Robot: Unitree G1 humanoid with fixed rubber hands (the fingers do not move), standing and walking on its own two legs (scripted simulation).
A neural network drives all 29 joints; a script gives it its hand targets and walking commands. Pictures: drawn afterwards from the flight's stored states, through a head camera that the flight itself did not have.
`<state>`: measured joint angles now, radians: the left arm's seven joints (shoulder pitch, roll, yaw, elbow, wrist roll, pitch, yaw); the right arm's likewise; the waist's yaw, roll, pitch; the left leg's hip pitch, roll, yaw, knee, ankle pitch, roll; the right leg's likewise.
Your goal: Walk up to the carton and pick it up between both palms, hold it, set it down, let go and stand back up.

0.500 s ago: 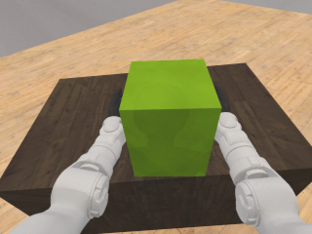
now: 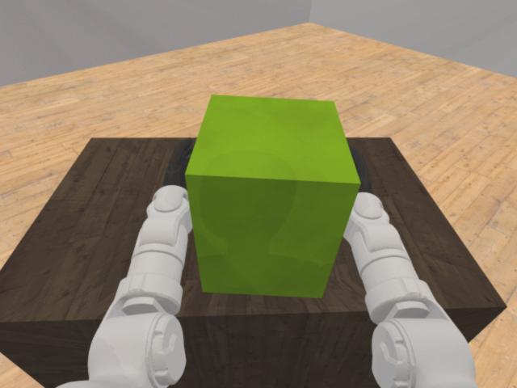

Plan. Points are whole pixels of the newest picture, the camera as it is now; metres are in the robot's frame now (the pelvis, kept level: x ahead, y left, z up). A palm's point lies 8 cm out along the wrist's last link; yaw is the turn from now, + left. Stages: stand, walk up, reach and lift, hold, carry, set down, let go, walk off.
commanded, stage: reach and lift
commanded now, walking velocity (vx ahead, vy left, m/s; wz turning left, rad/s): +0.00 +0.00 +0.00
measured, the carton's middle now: (267, 197) +0.39 -0.01 +0.13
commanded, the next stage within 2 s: hold in 0.54 s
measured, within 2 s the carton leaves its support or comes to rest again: neither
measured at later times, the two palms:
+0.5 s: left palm (177, 178) +0.40 +0.14 +0.17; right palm (359, 195) +0.38 -0.15 +0.15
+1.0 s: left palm (175, 176) +0.39 +0.14 +0.18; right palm (360, 197) +0.38 -0.15 +0.15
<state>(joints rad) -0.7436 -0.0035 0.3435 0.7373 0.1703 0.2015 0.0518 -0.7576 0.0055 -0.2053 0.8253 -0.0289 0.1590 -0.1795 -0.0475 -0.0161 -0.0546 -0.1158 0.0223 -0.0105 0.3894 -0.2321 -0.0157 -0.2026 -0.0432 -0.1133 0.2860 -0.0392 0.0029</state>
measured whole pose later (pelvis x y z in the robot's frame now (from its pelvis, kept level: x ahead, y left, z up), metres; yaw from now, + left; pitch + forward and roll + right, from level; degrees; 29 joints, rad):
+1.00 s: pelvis +0.02 +0.01 +0.00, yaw +0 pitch -7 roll -2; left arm -0.57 -0.12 0.27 0.07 0.32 0.62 0.01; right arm -0.58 -0.04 -0.05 0.46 0.15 0.28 -0.18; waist -0.10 -0.04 0.06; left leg 0.01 0.03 -0.01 0.37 -0.27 0.00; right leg -0.06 -0.04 -0.11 0.23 -0.05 0.02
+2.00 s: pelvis +0.01 +0.00 +0.00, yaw +1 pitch -9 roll -1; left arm -0.62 -0.10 0.32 0.02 0.37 0.71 -0.06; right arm -0.63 0.00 -0.06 0.45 0.13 0.31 -0.20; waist -0.08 -0.06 0.09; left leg 0.05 0.03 -0.03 0.36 -0.24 -0.01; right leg -0.03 -0.04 -0.13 0.25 -0.05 0.01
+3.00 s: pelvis +0.01 +0.00 +0.00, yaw +1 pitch -10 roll -1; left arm -0.59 -0.11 0.30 -0.07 0.38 0.73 -0.07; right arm -0.58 -0.01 -0.02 0.38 0.15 0.29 -0.21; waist -0.08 -0.05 0.13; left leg 0.07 0.03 -0.02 0.36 -0.26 -0.01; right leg -0.01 -0.03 -0.12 0.25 -0.06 0.01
